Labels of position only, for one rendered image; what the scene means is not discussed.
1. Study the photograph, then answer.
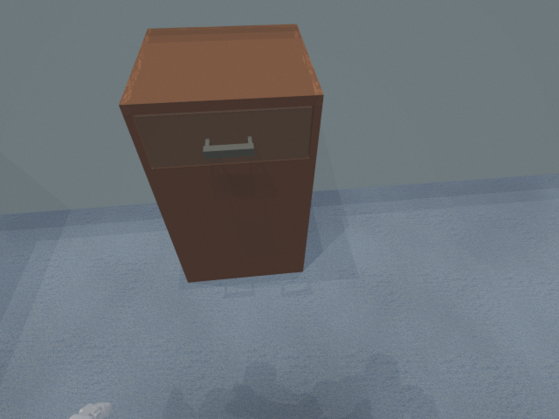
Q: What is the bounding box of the cabinet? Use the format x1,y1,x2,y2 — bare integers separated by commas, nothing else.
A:
119,24,324,283

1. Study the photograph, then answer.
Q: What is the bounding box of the handle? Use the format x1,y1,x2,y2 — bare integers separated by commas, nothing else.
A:
203,136,254,159

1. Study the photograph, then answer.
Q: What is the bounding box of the drawer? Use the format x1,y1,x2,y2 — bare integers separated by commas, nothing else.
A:
135,106,313,168

